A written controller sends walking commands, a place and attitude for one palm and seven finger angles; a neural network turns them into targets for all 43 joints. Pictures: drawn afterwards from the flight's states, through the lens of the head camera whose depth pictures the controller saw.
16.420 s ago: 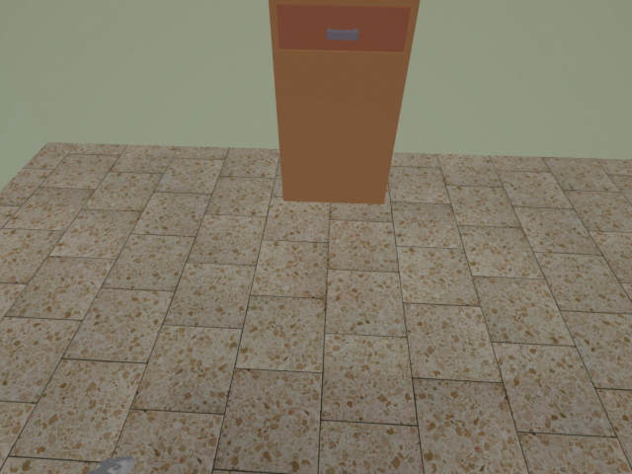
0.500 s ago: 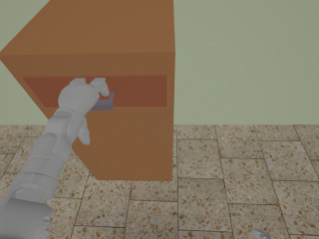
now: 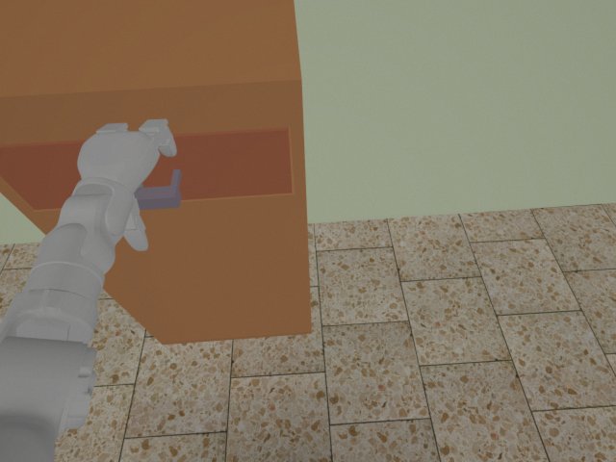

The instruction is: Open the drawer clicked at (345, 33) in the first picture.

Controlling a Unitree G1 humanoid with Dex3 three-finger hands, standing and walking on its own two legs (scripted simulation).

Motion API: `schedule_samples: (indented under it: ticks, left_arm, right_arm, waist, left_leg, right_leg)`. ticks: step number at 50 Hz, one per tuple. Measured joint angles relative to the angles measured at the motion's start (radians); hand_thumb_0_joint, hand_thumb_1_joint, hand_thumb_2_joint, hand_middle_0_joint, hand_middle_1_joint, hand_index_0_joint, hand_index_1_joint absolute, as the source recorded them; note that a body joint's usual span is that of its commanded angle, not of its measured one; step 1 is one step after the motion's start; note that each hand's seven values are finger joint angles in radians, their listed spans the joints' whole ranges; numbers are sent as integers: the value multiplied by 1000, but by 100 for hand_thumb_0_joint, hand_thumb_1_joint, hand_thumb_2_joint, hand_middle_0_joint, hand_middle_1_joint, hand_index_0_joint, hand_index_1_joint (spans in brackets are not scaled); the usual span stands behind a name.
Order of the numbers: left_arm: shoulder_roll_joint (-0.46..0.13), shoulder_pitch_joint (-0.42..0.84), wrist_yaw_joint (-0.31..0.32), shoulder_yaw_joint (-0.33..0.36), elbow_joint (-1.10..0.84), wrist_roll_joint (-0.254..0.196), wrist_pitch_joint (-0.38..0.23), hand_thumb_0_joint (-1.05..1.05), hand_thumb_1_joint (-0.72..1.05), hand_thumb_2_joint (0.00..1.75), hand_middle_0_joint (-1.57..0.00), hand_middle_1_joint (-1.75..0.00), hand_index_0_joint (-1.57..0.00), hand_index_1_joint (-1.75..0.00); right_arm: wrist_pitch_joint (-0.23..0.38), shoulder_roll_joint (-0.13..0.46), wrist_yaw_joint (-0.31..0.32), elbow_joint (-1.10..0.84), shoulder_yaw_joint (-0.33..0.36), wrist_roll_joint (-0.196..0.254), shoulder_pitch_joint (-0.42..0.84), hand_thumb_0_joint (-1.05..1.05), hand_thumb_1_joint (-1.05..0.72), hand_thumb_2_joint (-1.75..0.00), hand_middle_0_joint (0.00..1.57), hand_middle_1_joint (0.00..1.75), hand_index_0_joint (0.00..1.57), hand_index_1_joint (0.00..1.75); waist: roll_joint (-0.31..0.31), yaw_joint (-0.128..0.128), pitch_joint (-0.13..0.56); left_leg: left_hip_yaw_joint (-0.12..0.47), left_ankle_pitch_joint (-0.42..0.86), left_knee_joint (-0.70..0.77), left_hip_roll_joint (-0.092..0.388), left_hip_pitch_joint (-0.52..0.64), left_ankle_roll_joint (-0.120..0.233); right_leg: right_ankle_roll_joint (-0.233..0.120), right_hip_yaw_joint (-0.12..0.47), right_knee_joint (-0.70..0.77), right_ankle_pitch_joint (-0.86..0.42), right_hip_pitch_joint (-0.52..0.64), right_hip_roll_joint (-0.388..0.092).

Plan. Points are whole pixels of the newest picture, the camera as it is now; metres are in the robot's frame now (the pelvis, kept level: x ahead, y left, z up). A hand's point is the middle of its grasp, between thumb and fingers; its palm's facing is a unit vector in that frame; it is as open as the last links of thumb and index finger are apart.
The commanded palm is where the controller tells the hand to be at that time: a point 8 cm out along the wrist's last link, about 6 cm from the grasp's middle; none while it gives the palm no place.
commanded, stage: move the hooked fingers above the handle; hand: left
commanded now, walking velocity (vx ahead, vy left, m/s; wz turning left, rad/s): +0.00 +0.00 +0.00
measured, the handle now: (146, 188) +0.51 +0.25 +0.04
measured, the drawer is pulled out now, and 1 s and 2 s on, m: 0.00 0.00 0.00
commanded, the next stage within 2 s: none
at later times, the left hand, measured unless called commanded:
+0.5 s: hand (129, 188) +0.46 +0.24 +0.09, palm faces -0.03 -0.05 -1.00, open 13.8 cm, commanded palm +0.44 +0.26 +0.16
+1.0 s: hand (137, 183) +0.46 +0.23 +0.09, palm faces -0.02 -0.04 -1.00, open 13.8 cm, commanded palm +0.44 +0.25 +0.16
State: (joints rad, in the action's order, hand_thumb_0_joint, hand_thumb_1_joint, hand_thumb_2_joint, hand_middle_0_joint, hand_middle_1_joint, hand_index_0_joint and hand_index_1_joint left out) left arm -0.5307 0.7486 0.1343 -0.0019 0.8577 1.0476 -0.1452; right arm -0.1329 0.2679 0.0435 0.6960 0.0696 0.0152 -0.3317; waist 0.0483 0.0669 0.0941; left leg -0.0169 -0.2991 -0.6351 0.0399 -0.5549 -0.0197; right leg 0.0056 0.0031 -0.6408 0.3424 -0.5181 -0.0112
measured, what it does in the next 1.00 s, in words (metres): stands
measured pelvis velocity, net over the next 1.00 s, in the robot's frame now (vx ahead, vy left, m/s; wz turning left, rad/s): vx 0.00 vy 0.01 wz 0.00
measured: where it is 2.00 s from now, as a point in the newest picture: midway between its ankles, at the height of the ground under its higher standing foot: outside the picture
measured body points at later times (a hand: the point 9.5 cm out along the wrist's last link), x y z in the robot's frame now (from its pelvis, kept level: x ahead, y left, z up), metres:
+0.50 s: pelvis +0.00 +0.01 +0.00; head +0.06 +0.00 +0.45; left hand +0.45 +0.24 +0.14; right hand +0.06 -0.27 -0.13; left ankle +0.00 +0.13 -0.72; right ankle -0.02 -0.13 -0.72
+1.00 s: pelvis +0.00 +0.01 +0.00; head +0.06 -0.01 +0.45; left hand +0.46 +0.23 +0.15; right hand +0.06 -0.27 -0.13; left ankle +0.00 +0.13 -0.72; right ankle -0.02 -0.13 -0.72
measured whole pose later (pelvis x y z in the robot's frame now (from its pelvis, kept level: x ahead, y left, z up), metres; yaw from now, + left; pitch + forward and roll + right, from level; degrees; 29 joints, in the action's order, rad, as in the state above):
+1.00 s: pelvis +0.00 +0.01 +0.00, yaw +0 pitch +12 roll +0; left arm -0.51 0.76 0.12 -0.02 0.86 1.03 -0.12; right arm -0.14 0.26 0.04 0.69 0.05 0.02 -0.30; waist 0.05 0.06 0.10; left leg -0.02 -0.30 -0.63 0.03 -0.54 -0.01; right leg 0.01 0.01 -0.63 0.34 -0.50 -0.02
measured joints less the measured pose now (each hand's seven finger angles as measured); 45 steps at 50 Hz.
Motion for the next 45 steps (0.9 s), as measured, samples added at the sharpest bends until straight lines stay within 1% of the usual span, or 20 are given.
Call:
schedule_samples:
  ticks: [3, 5, 7, 11, 14, 18, 20, 23, 27, 30, 33, 37, 39, 42, 44, 45]
  left_arm:
    - [-2, -9, 24, 13, 14, -1, 27, 0, -49, 30, -38, -122, -33, -121]
    - [-11, -5, 28, 16, 30, -2, 50, 0, -49, 30, -37, -122, -33, -121]
    - [-23, 2, 24, 19, 44, -1, 67, 0, -49, 30, -36, -121, -34, -121]
    - [-42, 26, -8, -9, 63, -10, 93, 0, -49, 30, -34, -121, -34, -121]
    - [-41, 39, -43, -37, 60, -24, 88, 0, -49, 30, -33, -120, -33, -121]
    - [-26, 32, -73, -53, 38, -32, 48, 0, -49, 30, -32, -120, -33, -121]
    - [-15, 22, -71, -50, 21, -31, 24, 0, -49, 30, -32, -120, -32, -121]
    - [-5, 14, -43, -31, 13, -21, 0, 0, -49, 30, -32, -120, -32, -120]
    - [-10, 4, 1, 8, 5, -3, -3, 0, -49, 30, -33, -121, -32, -120]
    - [-13, 1, 26, 9, 7, 6, 35, 0, -49, 30, -35, -122, -32, -120]
    - [-16, 6, 24, -7, 18, -1, 76, 0, -49, 30, -34, -121, -33, -121]
    - [-12, 22, -14, -47, 28, -22, 113, 0, -49, 30, -33, -121, -33, -121]
    - [-5, 27, -38, -63, 23, -31, 110, 0, -49, 30, -33, -120, -33, -121]
    - [8, 32, -61, -86, 14, -37, 88, -1, -49, 30, -32, -120, -32, -121]
    - [19, 34, -64, -86, 5, -36, 67, -1, -49, 30, -32, -120, -32, -120]
    - [24, 30, -62, -76, -2, -33, 53, 0, -49, 30, -32, -120, -32, -120]
  right_arm:
    - [-6, 1, -4, 9, 0, 3, -3, 1, -90, -90, 20, 30, 20, 30]
    - [-7, -1, -4, 13, -2, 6, -1, 1, -90, -90, 20, 30, 20, 30]
    - [-7, -5, -2, 14, -6, 10, 2, 1, -90, -90, 20, 30, 20, 30]
    - [-2, -10, 2, 12, -9, 14, 3, 1, -90, -90, 20, 30, 20, 30]
    - [2, -9, 5, 7, -10, 14, 4, 1, -90, -90, 20, 30, 20, 30]
    - [4, -6, 7, -1, -10, 10, 9, 1, -90, -90, 20, 30, 20, 30]
    - [5, -5, 7, -6, -9, 8, 13, 1, -90, -90, 20, 30, 20, 30]
    - [7, -5, 3, -13, -11, 5, 23, 1, -90, -90, 20, 30, 20, 30]
    - [8, -10, -3, -18, -11, 0, 31, 1, -90, -90, 20, 30, 20, 30]
    - [7, -13, -9, -15, -9, 0, 30, 1, -90, -90, 20, 30, 20, 30]
    - [2, -16, -14, -6, -11, 3, 27, 1, -90, -90, 20, 30, 20, 30]
    - [-2, -20, -12, 2, -13, 7, 21, 1, -90, -90, 20, 30, 20, 30]
    - [-3, -20, -9, 5, -14, 7, 18, 1, -90, -90, 20, 30, 20, 30]
    - [-3, -19, -3, 4, -15, 6, 16, 1, -90, -90, 21, 30, 20, 30]
    - [-2, -16, -2, 2, -14, 5, 18, 1, -90, -90, 20, 30, 20, 30]
    - [-2, -15, -1, 0, -15, 3, 20, 1, -90, -90, 20, 30, 20, 30]
  waist:
    - [5, 0, 4]
    - [6, 2, 3]
    - [4, 4, 3]
    - [1, 2, 1]
    - [-3, -3, 0]
    - [-10, -6, 3]
    - [-12, -6, 3]
    - [-16, -4, 3]
    - [-14, -3, 4]
    - [-6, -8, 8]
    - [0, -13, 9]
    - [4, -18, 7]
    - [3, -18, 6]
    - [0, -15, 5]
    - [-3, -12, 4]
    - [-3, -10, 4]
  left_leg:
    - [-5, 0, 0, 1, -1, 2]
    - [-6, 2, 3, 1, 2, 3]
    - [-6, 5, 8, 1, 6, 4]
    - [-1, 11, 16, -1, 15, 5]
    - [3, 13, 19, -3, 21, 6]
    - [3, 10, 15, -6, 23, 9]
    - [1, 6, 10, -7, 21, 11]
    - [-2, 0, -1, -8, 11, 13]
    - [-7, -5, -14, -6, -7, 14]
    - [-7, -7, -17, -7, -13, 15]
    - [-5, -6, -13, -9, -8, 15]
    - [3, -2, -2, -12, 8, 15]
    - [7, 0, 3, -13, 16, 14]
    - [10, 0, 6, -13, 24, 13]
    - [9, -1, 5, -13, 25, 12]
    - [7, -2, 4, -12, 25, 11]
  right_leg:
    - [2, 5, 0, -2, -3, 1]
    - [3, 6, 3, -4, 0, 1]
    - [4, 6, 9, -8, 4, 1]
    - [4, 1, 23, -15, 18, 0]
    - [6, -3, 31, -17, 28, -2]
    - [9, -3, 32, -17, 33, -5]
    - [11, -2, 28, -15, 32, -6]
    - [13, 2, 17, -10, 20, -8]
    - [14, 8, 5, -7, 0, -7]
    - [15, 8, 4, -6, -5, -7]
    - [16, 5, 8, -6, 2, -9]
    - [15, -3, 19, -7, 21, -11]
    - [15, -7, 25, -7, 31, -12]
    - [13, -10, 27, -6, 40, -12]
    - [12, -9, 24, -4, 39, -12]
    - [11, -7, 22, -4, 38, -11]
